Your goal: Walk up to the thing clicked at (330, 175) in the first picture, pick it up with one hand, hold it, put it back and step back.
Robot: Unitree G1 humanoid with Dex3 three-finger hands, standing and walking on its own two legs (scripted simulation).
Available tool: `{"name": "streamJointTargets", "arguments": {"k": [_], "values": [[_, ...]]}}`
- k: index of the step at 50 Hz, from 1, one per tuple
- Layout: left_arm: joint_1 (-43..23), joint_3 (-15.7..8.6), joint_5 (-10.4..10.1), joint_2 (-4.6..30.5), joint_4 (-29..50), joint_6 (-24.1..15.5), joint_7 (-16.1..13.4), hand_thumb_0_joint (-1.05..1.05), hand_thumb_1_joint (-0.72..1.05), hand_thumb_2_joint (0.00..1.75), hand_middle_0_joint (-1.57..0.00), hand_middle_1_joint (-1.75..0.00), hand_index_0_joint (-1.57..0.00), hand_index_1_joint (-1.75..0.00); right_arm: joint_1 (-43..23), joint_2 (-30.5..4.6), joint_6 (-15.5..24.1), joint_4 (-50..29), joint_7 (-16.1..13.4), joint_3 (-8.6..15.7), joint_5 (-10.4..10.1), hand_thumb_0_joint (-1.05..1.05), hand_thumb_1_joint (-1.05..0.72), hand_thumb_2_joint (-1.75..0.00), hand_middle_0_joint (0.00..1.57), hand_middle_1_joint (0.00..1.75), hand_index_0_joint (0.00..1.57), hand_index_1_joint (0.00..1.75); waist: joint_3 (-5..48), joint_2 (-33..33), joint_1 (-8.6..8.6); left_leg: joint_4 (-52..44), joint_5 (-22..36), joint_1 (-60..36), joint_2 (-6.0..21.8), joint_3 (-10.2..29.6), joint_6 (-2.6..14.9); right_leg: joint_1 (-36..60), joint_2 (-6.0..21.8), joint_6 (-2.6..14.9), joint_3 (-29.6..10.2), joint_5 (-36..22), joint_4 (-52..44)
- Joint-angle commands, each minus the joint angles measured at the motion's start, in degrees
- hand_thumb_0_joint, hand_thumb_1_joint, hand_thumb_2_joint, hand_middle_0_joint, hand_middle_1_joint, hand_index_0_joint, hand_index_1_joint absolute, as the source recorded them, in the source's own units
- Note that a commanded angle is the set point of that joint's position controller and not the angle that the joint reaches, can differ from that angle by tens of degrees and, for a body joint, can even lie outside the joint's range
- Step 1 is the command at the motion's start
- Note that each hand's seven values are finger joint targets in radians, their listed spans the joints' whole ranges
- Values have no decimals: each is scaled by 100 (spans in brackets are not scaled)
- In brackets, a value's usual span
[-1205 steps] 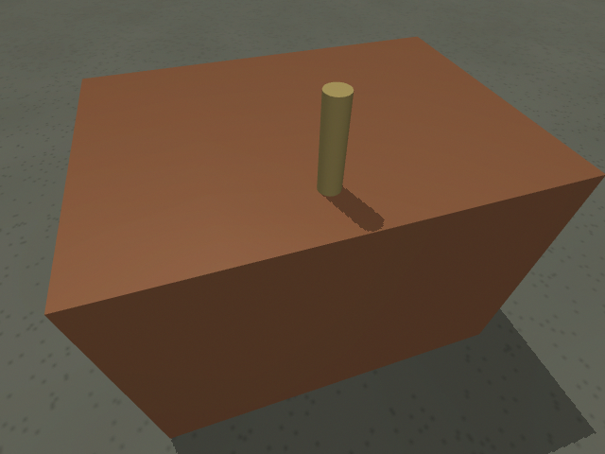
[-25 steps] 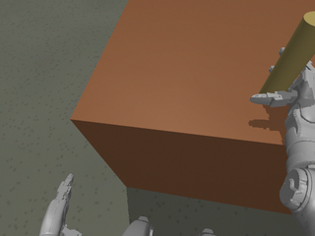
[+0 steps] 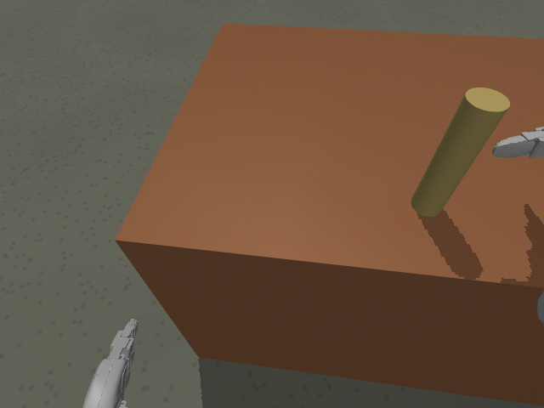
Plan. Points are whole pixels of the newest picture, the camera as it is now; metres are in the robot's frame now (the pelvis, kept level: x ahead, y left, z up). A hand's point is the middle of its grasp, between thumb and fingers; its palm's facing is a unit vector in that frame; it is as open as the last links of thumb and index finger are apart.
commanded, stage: sink last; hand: right
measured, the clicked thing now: (451, 161) +0.48 -0.21 +0.12
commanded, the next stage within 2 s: home in 1.18 s
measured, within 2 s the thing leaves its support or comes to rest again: neither
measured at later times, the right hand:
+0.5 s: hand out of the picture +0.34 -0.30 +0.16, palm faces +0.36 +0.86 -0.36, open 17.5 cm
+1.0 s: hand out of the picture +0.16 -0.22 +0.19, palm faces +0.41 +0.82 -0.40, open 17.6 cm
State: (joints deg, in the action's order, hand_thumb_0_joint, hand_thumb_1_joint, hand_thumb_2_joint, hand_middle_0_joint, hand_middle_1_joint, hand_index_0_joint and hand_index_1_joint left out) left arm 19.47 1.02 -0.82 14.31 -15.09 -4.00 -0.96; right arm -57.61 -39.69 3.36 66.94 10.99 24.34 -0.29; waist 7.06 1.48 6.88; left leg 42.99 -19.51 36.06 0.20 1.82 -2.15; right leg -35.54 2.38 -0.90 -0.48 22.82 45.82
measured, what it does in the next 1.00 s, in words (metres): stands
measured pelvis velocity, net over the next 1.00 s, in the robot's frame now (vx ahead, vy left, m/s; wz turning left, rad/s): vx -0.01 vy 0.02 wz -0.06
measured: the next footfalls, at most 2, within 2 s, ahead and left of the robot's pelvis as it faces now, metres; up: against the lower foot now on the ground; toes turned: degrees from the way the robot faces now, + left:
none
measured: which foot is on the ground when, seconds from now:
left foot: down 0.00-1.00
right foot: down 0.00-1.00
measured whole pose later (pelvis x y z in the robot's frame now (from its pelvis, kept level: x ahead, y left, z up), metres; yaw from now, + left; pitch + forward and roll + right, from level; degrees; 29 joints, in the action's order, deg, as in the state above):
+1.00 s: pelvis -0.01 +0.02 +0.01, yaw -4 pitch -1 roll -1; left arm 22.3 -8.1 -2.2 10.7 -17.8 -1.6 -2.1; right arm 29.6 -17.9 7.9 -28.2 0.0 19.4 -5.1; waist 2.9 3.3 -3.7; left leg 40.0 -20.3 19.2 2.2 -1.3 -0.6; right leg -18.0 0.6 -2.1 -3.2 19.8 38.1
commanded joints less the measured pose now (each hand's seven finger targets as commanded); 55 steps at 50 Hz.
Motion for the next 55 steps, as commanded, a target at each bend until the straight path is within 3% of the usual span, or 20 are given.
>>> {"name": "streamJointTargets", "arguments": {"k": [1,3,6,10,13,15,17,18,20,22,24,29,33,37,38,42,44,48,50,55], "values": [[451,-466,-75,740,518,-117,84,0,-52,4,-5,-4,-5,-4,-1522,-1911,98,-952,-310,79,160,0,57,-3,6,6,7,6,1193,65,-162,-747,1373,-1041,-115,-340,159,888,-212,145,243,-1503,-817],[176,-556,-98,852,762,-106,158,0,-52,4,-5,-5,-5,-4,-1954,-2556,148,-1766,-493,423,257,0,59,-3,6,6,6,6,1944,256,-372,-726,1716,-1474,-70,-277,150,1186,-231,138,289,-1829,-800],[213,-820,-124,1079,923,-108,160,0,-51,5,-5,-5,-6,-4,-1895,-2597,224,-2639,-648,542,262,0,61,-3,6,5,5,5,2710,681,-473,-590,2250,-1754,-126,-356,234,1862,-180,4,222,-2695,-769],[-477,-447,-166,732,1259,-219,135,0,-52,6,-5,-5,-5,-5,-938,-1937,400,-3313,-891,384,178,0,58,-4,6,5,5,5,2937,1075,-729,-604,2207,-1758,-188,-446,312,2420,-74,-107,121,-3561,-728],[43,-477,-145,558,459,-156,121,0,-54,7,-5,-4,-5,-5,745,-724,263,-2722,-942,-120,74,0,58,-4,6,5,5,5,1684,650,-558,-746,2055,-1524,-189,-497,338,1934,-60,-90,144,-3177,-899],[-260,-621,-159,719,1009,-179,119,0,-53,6,-5,-5,-5,-5,516,-1106,352,-4418,-978,23,1,0,56,-5,6,5,5,5,2216,1000,-713,-711,2248,-1672,-159,-487,334,2381,-47,-100,166,-3632,-837],[112,-507,-173,509,632,-136,174,0,-52,5,-5,-5,-5,-4,1215,-382,292,-5173,-911,-423,-119,0,57,-4,6,5,5,5,1860,1360,-750,-709,2180,-1430,-220,-573,372,2691,32,-193,122,-4343,-857],[382,-699,-209,563,305,-96,175,0,-52,5,-5,-5,-6,-5,2005,-403,257,-5394,-933,-226,-183,0,55,-5,6,5,5,5,1557,1282,-713,-766,2071,-1320,-245,-597,371,2686,49,-188,108,-4333,-911],[562,-978,-259,781,168,9,196,0,-53,5,-5,-5,-5,-5,3368,-634,201,-6221,-975,220,-261,0,54,-5,6,5,5,5,1154,865,-787,-794,2186,-1569,-224,-610,359,2324,-6,-128,180,-3999,-1003],[519,-883,-284,571,240,117,285,0,-53,5,-6,-5,-6,-5,3721,-111,137,-7312,-894,-33,-359,0,53,-5,6,5,5,5,1065,675,-701,-833,2311,-1809,-186,-594,337,2215,-56,-65,239,-3625,-1080],[471,-1056,-323,681,260,205,296,0,-53,5,-6,-5,-6,-5,4201,-420,104,-8102,-959,457,-401,0,53,-5,6,5,5,5,899,530,-792,-902,2255,-1937,-165,-614,296,2159,-90,-28,250,-3365,-1161],[-18,-1474,-286,971,683,288,127,0,-53,5,-5,-5,-5,-5,5490,-66,135,-9458,-1131,669,-490,0,57,-4,6,5,5,5,792,216,-828,-947,2149,-2190,-44,-528,223,2108,-199,68,255,-2570,-1249],[-357,-1465,-229,839,942,248,-75,0,-52,4,-5,-5,-5,-5,6938,551,246,-9700,-1230,443,-498,0,57,-4,6,5,5,5,421,-102,-939,-1004,1877,-2205,46,-492,142,1927,-256,121,252,-2119,-1245],[41,-833,-230,173,780,211,-97,0,-51,4,-5,-5,-5,-5,7999,1205,439,-9966,-1203,-22,-513,0,58,-4,5,6,5,6,-311,-139,-1027,-1127,1018,-1916,50,-501,140,1618,-266,132,296,-1416,-1381],[42,-747,-226,-17,718,195,-78,0,-51,4,-5,-5,-5,-5,7777,1505,523,-10437,-1156,-329,-510,0,60,-4,5,6,5,6,-210,19,-948,-1108,980,-1839,56,-487,145,1696,-277,130,317,-1377,-1385],[114,-1199,-202,466,804,64,-107,0,-51,4,-5,-6,-6,-6,8185,1069,700,-11165,-1142,112,-537,0,56,-5,5,6,5,6,-93,131,-893,-1083,834,-1724,58,-486,140,1679,-322,143,320,-1173,-1397],[132,-1127,-168,403,608,-12,-145,0,-51,4,-5,-6,-6,-6,7904,943,749,-11181,-1199,241,-537,0,56,-5,5,6,5,6,-268,245,-859,-1156,498,-1616,85,-457,133,1628,-347,158,295,-790,-1424],[60,-1704,-119,854,790,-152,-293,0,-52,4,-5,-5,-5,-5,8132,902,808,-10269,-1284,549,-536,0,56,-5,5,6,5,6,-663,-368,-741,-1511,-202,-1400,216,-290,84,1583,-395,182,281,-376,-1348],[300,-1466,-118,459,237,-147,-224,0,-52,4,-5,-5,-5,-5,8083,1220,915,-10010,-1225,338,-534,0,57,-5,5,6,5,6,-1100,-302,-854,-1626,-637,-1226,255,-236,107,1454,-404,145,271,-138,-1394],[-87,-1238,-136,303,331,-333,-121,0,-54,5,-5,-5,-5,-5,7906,1171,1243,-9581,-1161,435,-541,0,57,-5,5,6,5,6,-1143,-701,-1054,-1759,-1204,-1239,242,-220,109,1386,-368,112,233,56,-1443]]}}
